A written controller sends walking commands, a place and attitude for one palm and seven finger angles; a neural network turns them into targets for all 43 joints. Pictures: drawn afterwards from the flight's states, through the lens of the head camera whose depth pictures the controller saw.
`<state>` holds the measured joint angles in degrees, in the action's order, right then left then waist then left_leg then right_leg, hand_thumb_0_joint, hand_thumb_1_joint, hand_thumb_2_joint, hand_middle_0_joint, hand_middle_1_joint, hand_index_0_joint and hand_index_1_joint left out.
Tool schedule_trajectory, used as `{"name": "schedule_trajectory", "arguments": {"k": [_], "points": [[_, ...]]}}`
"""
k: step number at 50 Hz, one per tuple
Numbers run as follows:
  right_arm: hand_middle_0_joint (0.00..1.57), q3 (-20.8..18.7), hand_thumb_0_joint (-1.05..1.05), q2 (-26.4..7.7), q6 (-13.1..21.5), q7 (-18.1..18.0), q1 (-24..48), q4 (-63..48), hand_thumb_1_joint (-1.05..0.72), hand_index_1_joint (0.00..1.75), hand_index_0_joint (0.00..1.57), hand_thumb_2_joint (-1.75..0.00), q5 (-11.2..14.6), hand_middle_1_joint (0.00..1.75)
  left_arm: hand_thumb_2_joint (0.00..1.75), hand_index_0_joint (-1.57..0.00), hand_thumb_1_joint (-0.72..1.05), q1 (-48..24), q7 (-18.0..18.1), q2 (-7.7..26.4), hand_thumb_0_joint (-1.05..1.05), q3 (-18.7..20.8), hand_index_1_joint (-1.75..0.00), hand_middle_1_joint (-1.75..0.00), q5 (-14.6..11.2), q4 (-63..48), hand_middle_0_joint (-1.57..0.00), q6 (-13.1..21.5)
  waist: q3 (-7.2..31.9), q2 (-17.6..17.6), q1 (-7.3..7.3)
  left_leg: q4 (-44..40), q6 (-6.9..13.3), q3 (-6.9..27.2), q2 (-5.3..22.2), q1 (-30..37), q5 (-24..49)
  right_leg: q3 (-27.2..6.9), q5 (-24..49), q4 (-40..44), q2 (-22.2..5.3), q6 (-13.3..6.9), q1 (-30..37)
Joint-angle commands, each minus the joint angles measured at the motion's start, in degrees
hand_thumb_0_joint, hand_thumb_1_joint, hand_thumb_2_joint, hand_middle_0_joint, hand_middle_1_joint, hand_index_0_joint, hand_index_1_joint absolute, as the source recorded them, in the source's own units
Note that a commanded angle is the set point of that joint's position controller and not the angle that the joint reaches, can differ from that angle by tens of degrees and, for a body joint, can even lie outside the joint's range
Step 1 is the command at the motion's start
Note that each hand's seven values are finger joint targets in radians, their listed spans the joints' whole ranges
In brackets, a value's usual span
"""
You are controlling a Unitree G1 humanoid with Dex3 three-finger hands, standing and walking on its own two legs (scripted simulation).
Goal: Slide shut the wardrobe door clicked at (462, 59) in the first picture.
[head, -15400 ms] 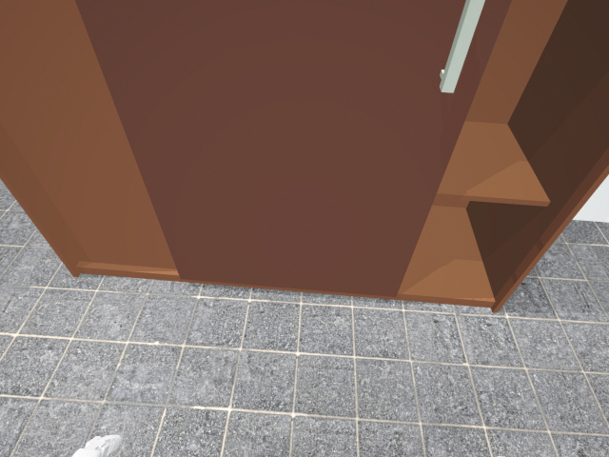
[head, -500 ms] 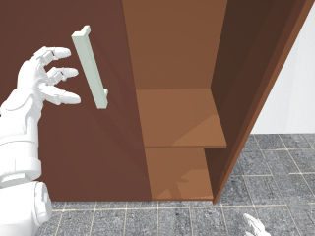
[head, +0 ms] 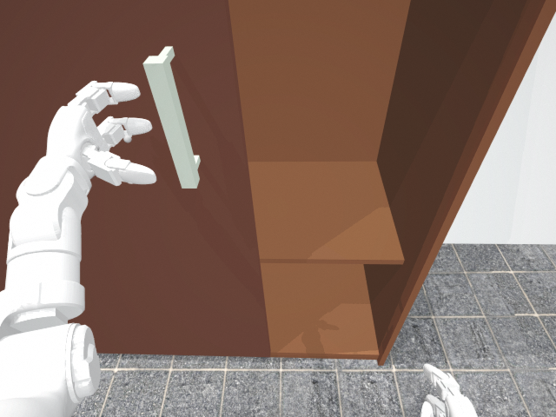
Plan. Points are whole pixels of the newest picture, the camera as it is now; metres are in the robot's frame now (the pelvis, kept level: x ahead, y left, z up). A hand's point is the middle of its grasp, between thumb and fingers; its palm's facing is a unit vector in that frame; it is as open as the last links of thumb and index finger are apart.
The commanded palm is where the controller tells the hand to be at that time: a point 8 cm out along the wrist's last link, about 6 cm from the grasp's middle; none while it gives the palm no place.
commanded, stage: move the hooked fingers beside the handle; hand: left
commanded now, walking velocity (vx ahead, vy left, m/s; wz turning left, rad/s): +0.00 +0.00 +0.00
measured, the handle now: (179, 122) +0.46 +0.17 +0.23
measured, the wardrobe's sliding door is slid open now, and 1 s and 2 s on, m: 0.38 0.38 0.38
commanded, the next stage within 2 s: feel for the door with the fingertips in 0.26 s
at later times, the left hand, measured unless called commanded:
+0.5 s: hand (131, 134) +0.41 +0.23 +0.24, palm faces +0.07 -1.00 -0.03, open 13.9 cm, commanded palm +0.39 +0.26 +0.23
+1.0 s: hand (151, 137) +0.42 +0.20 +0.23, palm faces +0.09 -1.00 -0.03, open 13.7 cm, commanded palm +0.40 +0.24 +0.23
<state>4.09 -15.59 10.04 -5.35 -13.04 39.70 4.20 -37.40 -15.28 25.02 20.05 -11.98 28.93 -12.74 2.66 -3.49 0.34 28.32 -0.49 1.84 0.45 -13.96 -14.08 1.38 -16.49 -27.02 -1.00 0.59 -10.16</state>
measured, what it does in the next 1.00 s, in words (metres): stands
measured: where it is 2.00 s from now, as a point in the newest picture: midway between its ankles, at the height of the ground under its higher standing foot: outside the picture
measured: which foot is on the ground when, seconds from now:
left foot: down 0.00-1.00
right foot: down 0.00-1.00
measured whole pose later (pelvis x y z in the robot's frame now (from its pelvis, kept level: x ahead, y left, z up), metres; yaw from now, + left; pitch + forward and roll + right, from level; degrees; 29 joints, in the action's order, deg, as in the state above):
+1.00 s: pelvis +0.00 +0.00 +0.00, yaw +1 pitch +0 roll +0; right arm 4.2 -14.6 10.1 -5.1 -12.1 41.2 3.9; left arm -42.9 -9.6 21.4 15.3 -10.4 33.7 -13.2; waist 2.0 -3.4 1.2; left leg 28.4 -0.5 2.7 0.1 -14.5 -14.3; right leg 2.2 -16.9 -26.9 -1.3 0.6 -10.2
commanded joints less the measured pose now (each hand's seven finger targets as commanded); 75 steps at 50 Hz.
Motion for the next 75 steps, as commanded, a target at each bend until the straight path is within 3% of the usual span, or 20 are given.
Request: {"name": "schedule_trajectory", "arguments": {"k": [1,5,7,10,13,16,23,33,35,36,38,39,46,54,60,61,65,67,71,75], "points": [[0.20,-2.7,0.00,-7.3,2.7,-0.7,4.5,-7.7,-0.90,0.30,0.20,-0.90,0.1,0.30,0.30,-0.30,-0.50,-25.9,0.6,15.9,0.00,3.1,-1.20,-1.20,-0.5,-7.4,-0.30,2.7,10.8,1.4,-0.87,-3.5,2.6,-0.3,-0.8,7.5,9.5,1.3,13.5,4.3,1.2,-1.8,-2.2],[0.20,-2.9,0.00,-7.4,2.2,-0.7,4.2,-8.2,-0.90,0.30,0.20,-0.90,0.1,0.30,0.30,-0.30,-0.50,-26.0,0.6,16.4,0.00,2.8,-1.20,-1.20,0.0,-6.6,-0.30,2.9,12.0,2.7,-0.80,-3.1,2.8,-0.8,-0.9,6.9,9.7,1.0,14.0,4.3,1.1,-1.7,-1.4],[0.20,-3.1,0.00,-7.6,2.3,-0.7,3.7,-8.4,-0.90,0.30,0.20,-0.90,0.0,0.30,0.30,-0.30,-0.50,-27.6,0.4,20.1,0.00,5.9,-1.20,-1.20,0.0,-7.4,-0.30,4.2,14.3,3.5,-0.74,-2.9,2.9,-0.7,-0.8,7.5,10.5,0.7,15.2,4.1,1.2,-1.6,-0.3],[0.20,-3.0,0.00,-7.4,2.6,-0.8,3.6,-8.7,-0.90,0.30,0.20,-0.90,-0.2,0.30,0.30,-0.30,-0.50,-30.5,0.0,21.1,0.00,5.9,-1.20,-1.20,0.3,-10.6,-0.30,6.6,16.2,-0.1,-1.05,-2.1,3.0,-1.3,-0.9,9.2,12.8,0.3,17.7,3.9,1.2,-1.6,0.8],[0.20,-3.0,0.00,-7.2,3.2,-0.9,3.1,-8.3,-0.90,0.30,0.20,-0.90,0.0,0.30,0.30,-0.30,-0.50,-32.3,-0.8,17.8,0.00,2.7,-1.20,-1.20,0.2,-9.7,-0.30,7.3,15.8,-1.3,-2.09,-2.3,3.0,-0.9,-0.8,10.6,12.5,0.6,17.2,3.9,1.5,-1.7,-0.7],[0.20,-3.2,0.00,-7.9,3.4,-1.1,2.2,-7.1,-0.90,0.30,0.20,-0.90,0.2,0.30,0.30,-0.30,-0.50,-31.1,-1.3,18.1,0.00,3.2,-1.20,-1.20,-0.4,-4.3,-0.30,6.2,12.5,0.6,-2.20,-2.7,3.0,-0.7,-0.9,8.3,9.7,0.8,14.8,4.7,1.5,-1.7,-1.9],[0.20,-3.7,0.00,-7.8,3.6,-0.2,2.4,-8.2,-0.90,0.30,0.20,-0.90,0.3,0.30,0.30,-0.30,-0.50,-27.5,-1.2,13.8,0.00,0.9,-1.20,-1.20,-0.9,-6.5,-0.30,4.2,14.6,1.7,-1.38,-1.9,3.0,-1.0,-0.9,8.7,13.6,1.3,18.5,3.5,1.5,-1.7,-1.3],[0.20,-3.3,0.00,-6.6,3.7,0.2,4.5,-8.0,-0.90,0.30,0.20,-0.90,-0.2,0.30,0.30,-0.30,-0.50,-31.3,4.2,11.1,0.00,0.3,-1.20,-1.20,-0.6,-16.1,-0.30,4.4,16.6,0.0,-1.08,-2.0,2.6,-0.2,-0.5,11.6,15.0,1.3,17.7,2.9,1.7,-1.9,-1.5],[0.20,-3.3,0.00,-6.6,3.5,0.1,4.6,-7.3,-0.90,0.30,0.20,-0.90,-0.2,0.30,0.30,-0.30,-0.50,-31.9,4.7,8.8,0.00,-1.9,-1.20,-1.20,-0.2,-15.1,-0.30,4.0,15.3,1.9,-1.65,-2.0,2.8,-0.4,-0.4,11.2,13.9,1.4,16.8,3.3,1.8,-1.7,-1.8],[0.20,-3.1,0.00,-6.3,3.5,0.0,5.1,-7.4,-0.90,0.30,0.20,-0.90,0.0,0.30,0.30,-0.30,-0.50,-33.3,4.8,6.6,0.00,-3.8,-1.20,-1.20,-0.2,-15.4,-0.30,3.8,14.6,0.1,-2.10,-2.2,2.7,-0.4,-0.5,11.5,13.4,1.3,16.4,3.3,1.7,-1.7,-2.6],[0.20,-3.0,0.00,-6.5,3.2,-0.1,4.7,-6.7,-0.90,0.30,0.20,-0.90,-0.2,0.30,0.30,-0.30,-0.50,-33.6,5.4,8.9,0.00,-2.2,-1.20,-1.20,0.4,-13.3,-0.30,3.2,14.4,-0.2,-1.98,-2.5,2.6,-0.2,-0.6,11.4,12.7,1.2,15.7,3.6,1.6,-1.8,-2.8],[0.20,-2.9,0.00,-6.5,3.0,-0.4,4.8,-6.6,-0.90,0.30,0.20,-0.90,-0.1,0.30,0.30,-0.30,-0.50,-34.1,5.4,8.0,0.00,-2.9,-1.20,-1.20,0.4,-12.0,-0.30,2.8,14.0,1.7,-2.30,-2.4,2.7,-0.3,-0.6,11.1,13.1,1.3,16.4,3.6,1.6,-1.8,-2.7],[0.20,-2.7,0.00,-6.2,2.8,-0.7,4.1,-5.8,-0.90,0.30,0.20,-0.90,-0.2,0.30,0.30,-0.30,-0.50,-39.3,5.0,6.6,0.00,-4.9,-1.20,-1.20,0.4,-9.4,-0.30,3.8,15.3,0.1,-3.25,-2.0,2.6,-0.1,-0.9,12.1,13.7,1.1,17.4,3.7,1.4,-1.8,-2.6],[0.20,-2.9,0.00,-5.9,3.3,0.1,5.3,-7.3,-0.90,0.30,0.20,-0.90,-0.2,0.30,0.30,-0.30,-0.50,-34.5,4.2,5.3,0.00,-4.7,-1.20,-1.20,-0.2,-13.1,-0.30,5.5,18.2,1.3,-1.84,-1.8,2.7,0.0,-1.0,13.5,16.3,1.4,20.3,2.8,1.5,-2.0,-0.2],[0.20,-2.7,0.00,-5.9,2.2,0.8,7.1,-8.6,-0.90,0.30,0.20,-0.90,-0.4,0.30,0.30,-0.30,-0.50,-21.4,5.0,10.0,0.00,1.8,-1.20,-1.20,-0.4,-14.7,-0.30,3.1,14.6,2.6,1.57,-2.7,2.6,-0.8,-1.1,9.0,15.7,1.6,20.0,2.8,1.4,-2.0,2.3],[0.20,-2.5,0.00,-5.6,2.2,0.9,7.7,-9.1,-0.90,0.30,0.20,-0.90,-0.2,0.30,0.30,-0.30,-0.50,-22.4,5.2,7.5,0.00,-0.3,-1.20,-1.20,-0.6,-16.5,-0.30,2.5,12.7,2.9,0.89,-3.2,2.7,-1.0,-1.0,8.3,14.8,1.7,19.5,3.1,1.2,-1.7,1.6],[0.20,-2.8,0.00,-6.0,1.0,0.9,8.7,-10.2,-0.90,0.30,0.20,-0.90,-0.4,0.30,0.30,-0.30,-0.50,-17.0,6.5,12.5,0.00,4.6,-1.20,-1.20,-0.2,-20.9,-0.30,0.1,13.7,4.9,2.39,-3.1,2.9,-1.6,-1.0,7.6,15.3,1.4,20.1,3.1,1.3,-1.6,3.5],[0.20,-2.7,0.00,-5.6,0.6,0.7,9.6,-10.9,-0.90,0.30,0.20,-0.90,-0.3,0.30,0.30,-0.30,-0.50,-17.9,6.6,12.8,0.00,4.8,-1.20,-1.20,-0.3,-24.5,-0.30,-0.1,14.9,3.8,1.90,-3.1,2.9,-2.0,-1.0,8.6,15.2,1.0,20.2,3.1,1.3,-1.4,3.8],[0.20,-2.4,0.00,-5.2,1.2,0.1,10.2,-10.2,-0.90,0.30,0.20,-0.90,0.0,0.30,0.30,-0.30,-0.50,-25.1,6.2,6.4,0.00,-2.2,-1.20,-1.20,-0.7,-27.3,-0.30,0.3,12.4,-0.5,-0.74,-3.1,2.8,-1.5,-0.9,10.8,11.4,0.9,15.3,4.5,1.5,-1.5,-0.3],[0.20,-2.4,0.00,-5.5,1.5,-0.7,9.7,-8.4,-0.90,0.30,0.20,-0.90,0.0,0.30,0.30,-0.30,-0.50,-25.7,5.7,4.8,0.00,-4.2,-1.20,-1.20,-1.2,-22.5,-0.30,-0.5,11.5,1.3,-1.46,-3.1,3.0,-1.1,-1.0,11.0,8.9,0.9,12.6,5.4,1.7,-1.5,-1.8]]}}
